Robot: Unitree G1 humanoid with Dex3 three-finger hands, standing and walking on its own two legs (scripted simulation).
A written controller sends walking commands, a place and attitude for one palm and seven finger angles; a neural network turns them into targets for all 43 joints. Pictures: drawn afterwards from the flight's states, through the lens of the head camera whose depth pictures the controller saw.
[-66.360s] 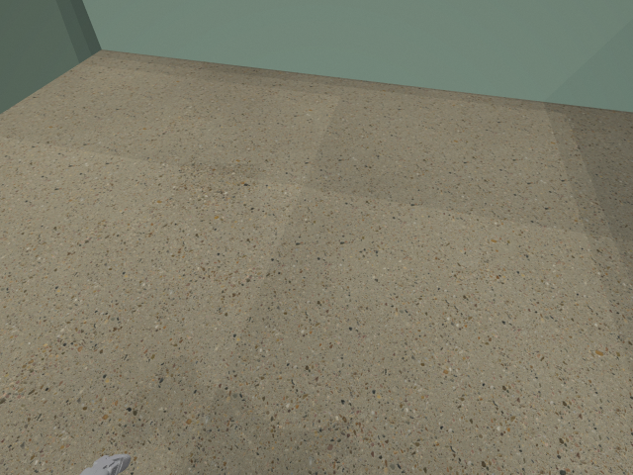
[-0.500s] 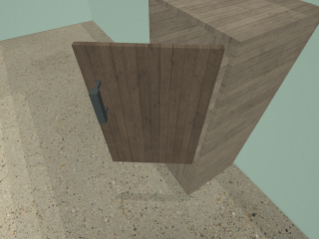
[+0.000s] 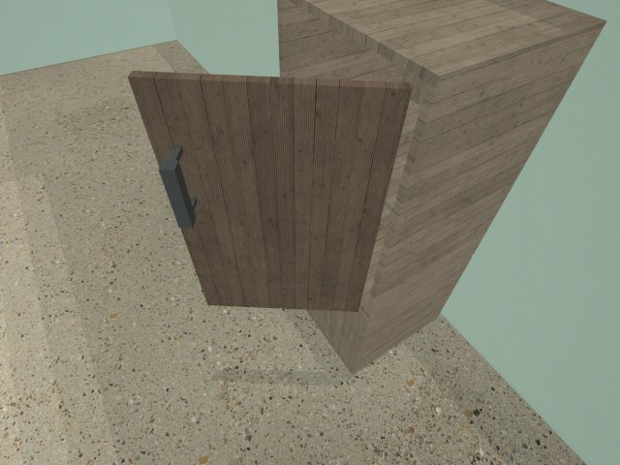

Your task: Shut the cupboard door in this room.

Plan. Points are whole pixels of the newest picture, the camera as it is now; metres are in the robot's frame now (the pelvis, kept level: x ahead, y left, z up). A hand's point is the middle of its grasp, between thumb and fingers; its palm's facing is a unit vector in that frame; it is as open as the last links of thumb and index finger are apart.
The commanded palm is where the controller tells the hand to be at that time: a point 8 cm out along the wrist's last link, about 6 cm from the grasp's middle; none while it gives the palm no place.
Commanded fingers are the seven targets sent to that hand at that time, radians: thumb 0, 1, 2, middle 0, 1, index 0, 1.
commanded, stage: come to a stop and stand still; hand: left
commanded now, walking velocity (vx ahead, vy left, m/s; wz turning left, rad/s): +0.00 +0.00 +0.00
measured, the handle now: (182, 187) +0.50 +0.24 +0.06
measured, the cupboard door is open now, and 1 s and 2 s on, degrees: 55 55 55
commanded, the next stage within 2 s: look again from close up in 0.06 s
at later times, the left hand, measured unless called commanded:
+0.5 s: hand out of the picture +0.05 +0.23 -0.18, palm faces -0.01 -0.97 -0.26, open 7.4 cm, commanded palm none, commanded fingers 0.00 0.90 0.90 -0.20 -0.30 -0.20 -0.30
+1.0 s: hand (147, 376) +0.22 +0.22 +0.01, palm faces +0.23 -0.97 -0.10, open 7.1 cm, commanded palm +0.12 +0.27 -0.05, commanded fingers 0.00 0.90 0.90 -0.40 -0.52 -0.40 -0.52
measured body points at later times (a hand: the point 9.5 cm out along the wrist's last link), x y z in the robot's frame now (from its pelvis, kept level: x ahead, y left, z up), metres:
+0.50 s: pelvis +0.02 +0.03 -0.01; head +0.03 +0.03 +0.44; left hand +0.05 +0.28 -0.16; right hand +0.04 -0.20 -0.17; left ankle +0.06 +0.13 -0.74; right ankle -0.05 -0.12 -0.74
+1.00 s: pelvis +0.00 +0.01 -0.03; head -0.01 +0.00 +0.42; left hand +0.20 +0.27 +0.02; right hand +0.15 -0.24 -0.12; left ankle +0.06 +0.13 -0.74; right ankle -0.03 -0.11 -0.74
